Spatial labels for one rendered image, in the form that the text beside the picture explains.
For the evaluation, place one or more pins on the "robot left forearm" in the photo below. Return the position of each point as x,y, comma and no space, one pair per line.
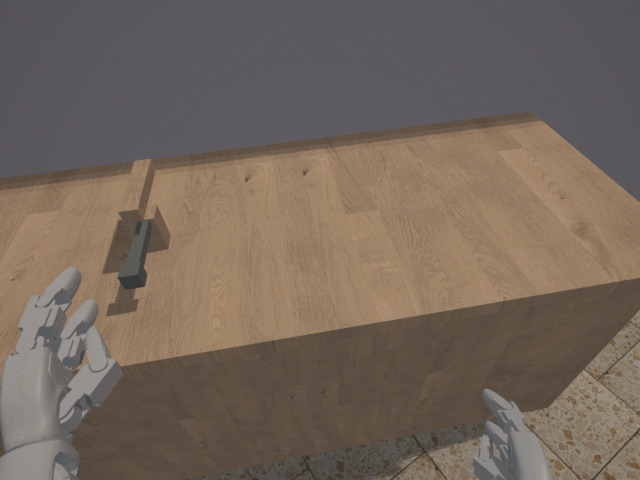
48,459

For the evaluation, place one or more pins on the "right robot hand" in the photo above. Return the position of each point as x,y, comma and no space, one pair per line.
521,452

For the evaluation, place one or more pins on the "counter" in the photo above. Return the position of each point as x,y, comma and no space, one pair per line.
314,295

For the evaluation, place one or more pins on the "tap lever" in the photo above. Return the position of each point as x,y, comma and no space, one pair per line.
133,275

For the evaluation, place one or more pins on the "left robot hand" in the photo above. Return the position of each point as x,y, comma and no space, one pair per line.
38,374

